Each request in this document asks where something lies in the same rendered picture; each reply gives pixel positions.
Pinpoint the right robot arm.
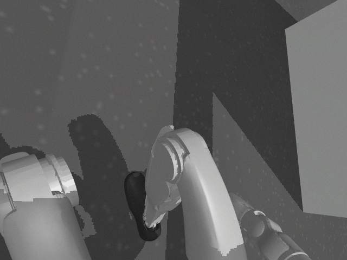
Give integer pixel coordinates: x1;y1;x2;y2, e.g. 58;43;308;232
241;209;312;260

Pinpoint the right robot foot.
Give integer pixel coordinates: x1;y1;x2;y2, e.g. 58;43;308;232
124;172;161;242

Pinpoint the right robot hand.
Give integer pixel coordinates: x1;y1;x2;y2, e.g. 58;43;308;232
228;191;255;226

